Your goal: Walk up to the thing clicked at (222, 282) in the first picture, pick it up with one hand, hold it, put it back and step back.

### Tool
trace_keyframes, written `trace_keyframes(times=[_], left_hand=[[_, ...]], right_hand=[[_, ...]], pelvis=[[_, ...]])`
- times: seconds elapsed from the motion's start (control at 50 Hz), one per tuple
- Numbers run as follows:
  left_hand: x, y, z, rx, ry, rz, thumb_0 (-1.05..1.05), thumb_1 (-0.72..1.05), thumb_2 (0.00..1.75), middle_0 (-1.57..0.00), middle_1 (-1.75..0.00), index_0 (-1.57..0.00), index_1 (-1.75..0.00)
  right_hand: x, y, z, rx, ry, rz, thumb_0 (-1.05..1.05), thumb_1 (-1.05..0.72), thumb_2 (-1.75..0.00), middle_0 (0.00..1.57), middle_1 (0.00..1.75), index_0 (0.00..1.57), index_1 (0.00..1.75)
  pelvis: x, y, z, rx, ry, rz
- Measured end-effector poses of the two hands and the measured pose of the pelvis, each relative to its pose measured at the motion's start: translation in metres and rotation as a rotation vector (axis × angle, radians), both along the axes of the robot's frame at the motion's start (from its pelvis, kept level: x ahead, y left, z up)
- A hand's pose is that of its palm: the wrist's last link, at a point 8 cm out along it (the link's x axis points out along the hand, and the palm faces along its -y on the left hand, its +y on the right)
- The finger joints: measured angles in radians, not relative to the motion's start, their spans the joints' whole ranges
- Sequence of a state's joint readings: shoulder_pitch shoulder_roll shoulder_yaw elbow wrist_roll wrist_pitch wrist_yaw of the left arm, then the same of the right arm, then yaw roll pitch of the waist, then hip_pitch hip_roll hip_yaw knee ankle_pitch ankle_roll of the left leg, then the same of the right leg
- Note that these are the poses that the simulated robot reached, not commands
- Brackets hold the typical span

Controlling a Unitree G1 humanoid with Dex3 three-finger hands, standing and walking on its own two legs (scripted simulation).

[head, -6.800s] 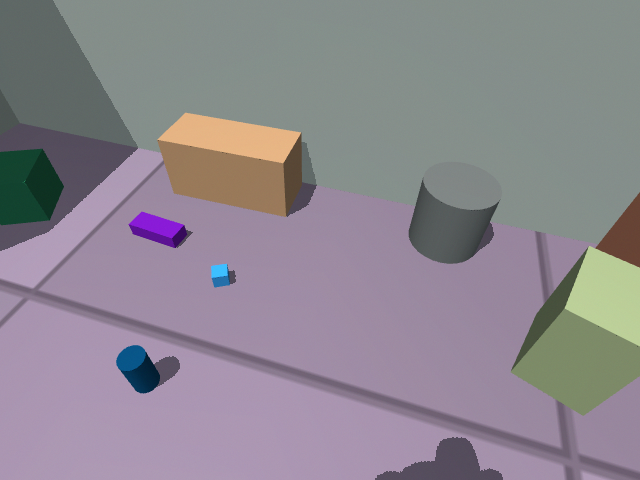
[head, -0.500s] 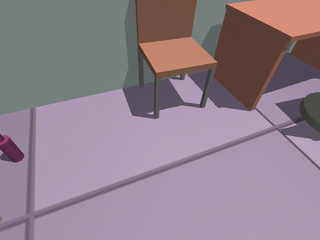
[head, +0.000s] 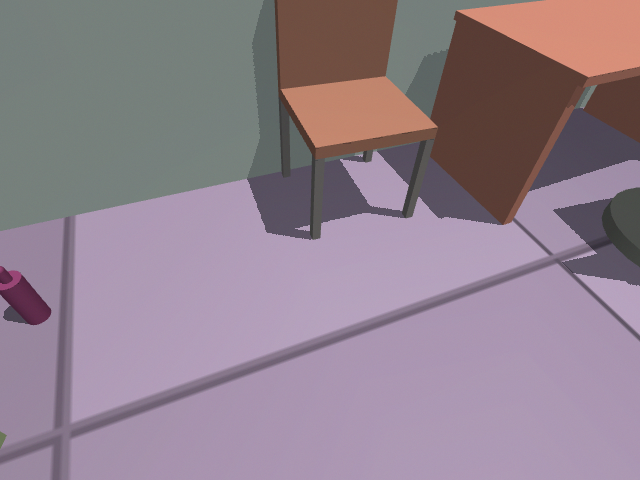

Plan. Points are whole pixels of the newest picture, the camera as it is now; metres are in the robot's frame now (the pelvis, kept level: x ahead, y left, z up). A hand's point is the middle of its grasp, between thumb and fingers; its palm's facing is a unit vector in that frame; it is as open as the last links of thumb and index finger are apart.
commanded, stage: stand
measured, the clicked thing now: out of the picture -0.84 +0.54 -0.75
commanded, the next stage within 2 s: walk up in 0.48 s
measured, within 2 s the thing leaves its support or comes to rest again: neither
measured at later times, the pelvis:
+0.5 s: pelvis +0.00 +0.00 +0.00, yaw +0 degrees
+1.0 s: pelvis +0.11 -0.05 -0.01, yaw -1 degrees
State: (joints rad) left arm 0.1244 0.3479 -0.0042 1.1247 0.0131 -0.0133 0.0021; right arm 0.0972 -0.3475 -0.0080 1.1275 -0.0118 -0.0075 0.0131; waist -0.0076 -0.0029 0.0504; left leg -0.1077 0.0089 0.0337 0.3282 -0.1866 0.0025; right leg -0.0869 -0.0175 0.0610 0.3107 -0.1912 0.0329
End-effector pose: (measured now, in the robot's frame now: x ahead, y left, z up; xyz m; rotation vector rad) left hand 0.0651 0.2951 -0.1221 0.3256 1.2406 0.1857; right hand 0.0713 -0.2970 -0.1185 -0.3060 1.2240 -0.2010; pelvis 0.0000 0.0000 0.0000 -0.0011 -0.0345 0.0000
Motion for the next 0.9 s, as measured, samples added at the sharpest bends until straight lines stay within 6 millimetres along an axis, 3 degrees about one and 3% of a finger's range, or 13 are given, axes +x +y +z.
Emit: trace_keyframes(times=[0.52, 0.62, 0.72, 0.8, 0.9], left_hand=[[-0.002, 0.001, 0.001, -0.008, -0.015, -0.007, 0.01, 0.90, 0.90, -0.20, -0.30, -0.20, -0.30], [0.007, 0.006, 0.007, 0.018, -0.004, -0.039, 0.01, 0.90, 0.90, -0.20, -0.30, -0.20, -0.30], [0.029, -0.001, 0.016, 0.054, -0.028, -0.062, 0.01, 0.90, 0.90, -0.20, -0.30, -0.20, -0.30], [0.034, -0.008, 0.014, 0.101, -0.070, -0.032, 0.01, 0.90, 0.90, -0.20, -0.30, -0.20, -0.30], [0.036, -0.021, 0.021, 0.083, -0.042, 0.014, 0.01, 0.90, 0.90, -0.20, -0.30, -0.20, -0.30]], right_hand=[[-0.006, -0.002, 0.001, 0.004, -0.012, -0.001, 0.01, -0.91, -0.90, 0.20, 0.30, 0.21, 0.30], [-0.017, -0.021, 0.004, 0.000, -0.052, -0.040, 0.01, -0.91, -0.90, 0.21, 0.30, 0.21, 0.30], [-0.028, -0.058, -0.005, -0.015, 0.011, -0.071, 0.01, -0.90, -0.90, 0.21, 0.30, 0.21, 0.30], [-0.013, -0.083, -0.020, -0.033, 0.050, -0.067, 0.01, -0.91, -0.90, 0.20, 0.30, 0.21, 0.30], [0.032, -0.085, -0.011, -0.011, 0.008, -0.035, 0.01, -0.91, -0.90, 0.20, 0.30, 0.20, 0.30]], pelvis=[[-0.001, 0.000, -0.001, 0.001, -0.005, -0.002], [0.009, -0.011, -0.003, 0.007, -0.005, -0.032], [0.028, -0.033, -0.010, 0.017, -0.024, -0.052], [0.048, -0.049, -0.023, -0.011, -0.043, -0.038], [0.076, -0.052, -0.012, -0.026, -0.044, -0.032]])
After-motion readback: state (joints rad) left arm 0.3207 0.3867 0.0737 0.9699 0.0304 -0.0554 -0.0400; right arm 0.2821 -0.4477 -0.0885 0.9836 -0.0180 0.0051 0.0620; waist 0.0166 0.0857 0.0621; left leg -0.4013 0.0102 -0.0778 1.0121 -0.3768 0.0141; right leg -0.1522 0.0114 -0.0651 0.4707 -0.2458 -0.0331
